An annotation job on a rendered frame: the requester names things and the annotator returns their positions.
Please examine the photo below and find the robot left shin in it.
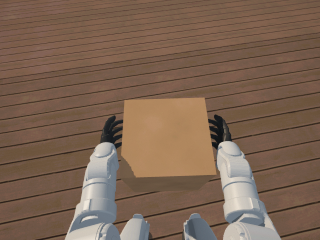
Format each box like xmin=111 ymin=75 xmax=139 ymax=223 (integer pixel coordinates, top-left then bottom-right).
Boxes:
xmin=127 ymin=214 xmax=144 ymax=223

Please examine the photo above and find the right robot upper arm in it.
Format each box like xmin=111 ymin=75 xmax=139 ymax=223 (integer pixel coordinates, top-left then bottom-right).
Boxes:
xmin=223 ymin=221 xmax=281 ymax=240

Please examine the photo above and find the robot right shin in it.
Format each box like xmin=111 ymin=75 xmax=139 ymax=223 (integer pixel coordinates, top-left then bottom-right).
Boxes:
xmin=188 ymin=213 xmax=201 ymax=221

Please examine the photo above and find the robot left forearm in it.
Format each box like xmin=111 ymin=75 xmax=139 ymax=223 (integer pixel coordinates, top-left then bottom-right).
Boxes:
xmin=65 ymin=142 xmax=119 ymax=239

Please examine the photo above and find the robot right forearm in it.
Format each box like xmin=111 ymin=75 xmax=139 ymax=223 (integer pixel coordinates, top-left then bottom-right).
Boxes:
xmin=216 ymin=141 xmax=279 ymax=235

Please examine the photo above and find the robot left hand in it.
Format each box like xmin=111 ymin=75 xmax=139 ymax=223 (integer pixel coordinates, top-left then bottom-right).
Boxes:
xmin=100 ymin=115 xmax=123 ymax=149

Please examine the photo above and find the robot shin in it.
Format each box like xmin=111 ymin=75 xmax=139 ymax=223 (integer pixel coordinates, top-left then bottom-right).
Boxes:
xmin=127 ymin=214 xmax=144 ymax=223
xmin=188 ymin=213 xmax=201 ymax=221

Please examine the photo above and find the left robot upper arm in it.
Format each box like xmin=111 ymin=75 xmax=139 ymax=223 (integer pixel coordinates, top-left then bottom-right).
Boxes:
xmin=65 ymin=222 xmax=121 ymax=240

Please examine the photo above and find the robot right hand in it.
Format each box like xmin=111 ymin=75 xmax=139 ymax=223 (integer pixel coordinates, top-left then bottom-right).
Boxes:
xmin=208 ymin=114 xmax=233 ymax=150

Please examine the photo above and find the carton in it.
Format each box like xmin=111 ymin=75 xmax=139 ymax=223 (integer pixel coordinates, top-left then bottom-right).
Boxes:
xmin=119 ymin=97 xmax=217 ymax=193

